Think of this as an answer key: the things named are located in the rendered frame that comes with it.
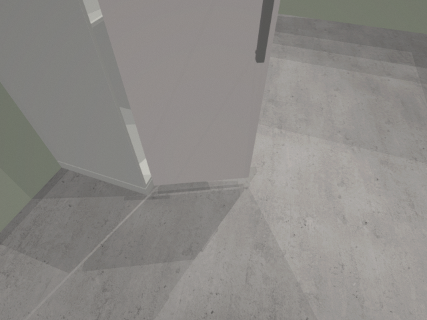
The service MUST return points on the fridge door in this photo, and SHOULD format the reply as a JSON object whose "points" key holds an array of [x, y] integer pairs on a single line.
{"points": [[194, 87]]}

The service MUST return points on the handle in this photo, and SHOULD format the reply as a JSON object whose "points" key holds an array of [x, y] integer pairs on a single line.
{"points": [[266, 16]]}

